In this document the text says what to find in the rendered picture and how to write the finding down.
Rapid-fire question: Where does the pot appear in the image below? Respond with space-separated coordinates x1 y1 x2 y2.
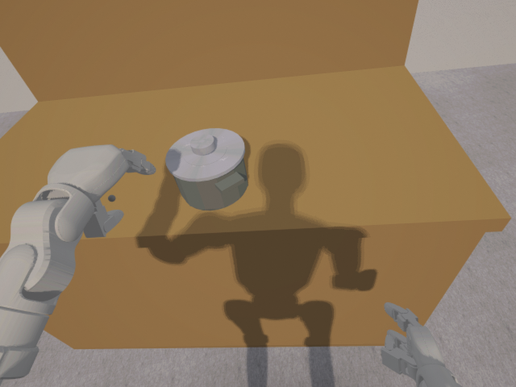
174 159 248 210

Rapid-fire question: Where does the right robot forearm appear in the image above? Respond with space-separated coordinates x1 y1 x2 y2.
416 364 462 387

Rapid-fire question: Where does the left robot hand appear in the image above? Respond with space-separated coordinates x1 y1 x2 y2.
48 144 156 238

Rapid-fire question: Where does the right robot hand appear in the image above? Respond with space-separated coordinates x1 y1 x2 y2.
381 302 446 382

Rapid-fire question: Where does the table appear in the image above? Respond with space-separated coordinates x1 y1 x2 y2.
0 0 511 349

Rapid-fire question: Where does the left robot forearm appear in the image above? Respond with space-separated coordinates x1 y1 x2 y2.
0 183 94 385

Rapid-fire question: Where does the lid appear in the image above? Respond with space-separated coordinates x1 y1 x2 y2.
165 128 245 181

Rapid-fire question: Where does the knob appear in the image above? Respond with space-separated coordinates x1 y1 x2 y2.
190 134 215 155

